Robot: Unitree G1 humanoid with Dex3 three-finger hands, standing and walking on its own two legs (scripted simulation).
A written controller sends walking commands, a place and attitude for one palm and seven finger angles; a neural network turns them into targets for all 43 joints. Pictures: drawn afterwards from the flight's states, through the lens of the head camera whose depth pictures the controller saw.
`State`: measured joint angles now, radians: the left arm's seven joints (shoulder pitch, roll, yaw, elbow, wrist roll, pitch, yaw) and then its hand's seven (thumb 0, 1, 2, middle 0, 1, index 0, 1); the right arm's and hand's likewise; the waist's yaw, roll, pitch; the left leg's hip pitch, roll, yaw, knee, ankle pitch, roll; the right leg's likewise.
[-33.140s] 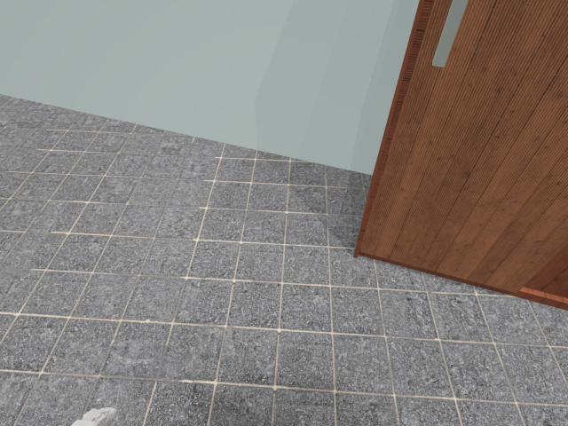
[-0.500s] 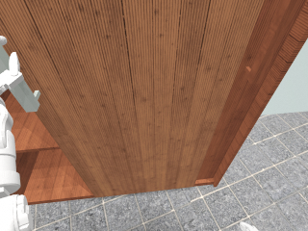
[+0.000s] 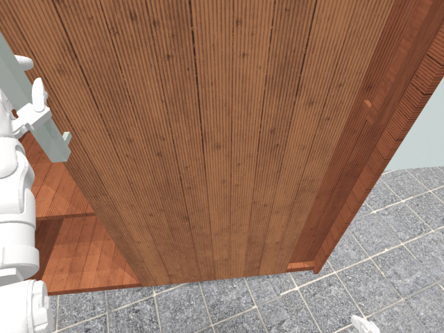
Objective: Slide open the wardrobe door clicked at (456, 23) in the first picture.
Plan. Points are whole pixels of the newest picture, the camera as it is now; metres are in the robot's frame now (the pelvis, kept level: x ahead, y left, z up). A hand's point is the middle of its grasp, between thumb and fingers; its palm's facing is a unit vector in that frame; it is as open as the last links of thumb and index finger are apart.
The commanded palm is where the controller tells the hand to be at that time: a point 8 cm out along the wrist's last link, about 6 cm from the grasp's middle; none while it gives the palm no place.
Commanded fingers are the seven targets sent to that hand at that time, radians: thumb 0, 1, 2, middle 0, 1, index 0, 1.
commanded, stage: stop walking and hold the door there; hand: left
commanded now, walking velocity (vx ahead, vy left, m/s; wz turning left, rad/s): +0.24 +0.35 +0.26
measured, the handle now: (28, 87) +0.41 +0.33 +0.26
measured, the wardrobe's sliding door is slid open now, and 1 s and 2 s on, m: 0.45 0.45 0.44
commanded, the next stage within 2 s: loosen the grip on the handle in 1.06 s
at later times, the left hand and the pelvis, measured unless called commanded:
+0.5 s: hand (36, 109) +0.37 +0.31 +0.24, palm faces +0.38 -0.92 -0.13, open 6.4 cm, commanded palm +0.34 +0.33 +0.20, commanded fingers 0.00 0.90 0.90 -0.45 -1.40 -0.45 -1.40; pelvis -0.01 +0.07 +0.00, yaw +4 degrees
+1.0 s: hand (37, 109) +0.37 +0.31 +0.24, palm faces +0.37 -0.92 -0.12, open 6.2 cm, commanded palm +0.34 +0.34 +0.20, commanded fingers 0.00 0.90 0.90 -0.45 -1.40 -0.45 -1.40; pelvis -0.01 +0.07 +0.00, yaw +3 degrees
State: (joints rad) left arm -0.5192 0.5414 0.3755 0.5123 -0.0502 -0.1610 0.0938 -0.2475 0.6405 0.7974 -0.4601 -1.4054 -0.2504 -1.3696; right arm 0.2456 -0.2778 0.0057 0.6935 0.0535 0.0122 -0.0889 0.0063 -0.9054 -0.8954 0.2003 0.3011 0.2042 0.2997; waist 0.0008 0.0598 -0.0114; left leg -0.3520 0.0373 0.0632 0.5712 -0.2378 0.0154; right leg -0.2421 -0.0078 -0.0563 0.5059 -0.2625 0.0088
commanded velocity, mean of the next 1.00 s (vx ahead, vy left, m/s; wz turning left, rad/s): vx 0.03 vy -0.02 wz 0.03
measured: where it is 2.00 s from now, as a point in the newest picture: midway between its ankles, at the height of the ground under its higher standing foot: outside the picture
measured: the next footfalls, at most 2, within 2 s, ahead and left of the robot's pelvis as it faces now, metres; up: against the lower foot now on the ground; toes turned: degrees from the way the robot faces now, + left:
left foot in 0.22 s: +0.08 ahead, +0.19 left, +0.00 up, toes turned +9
right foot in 0.58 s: +0.00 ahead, -0.04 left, +0.00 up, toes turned +0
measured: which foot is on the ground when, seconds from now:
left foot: up 0.00-0.20, down 0.22-1.00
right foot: down 0.00-0.22, up 0.24-0.56, down 0.58-1.00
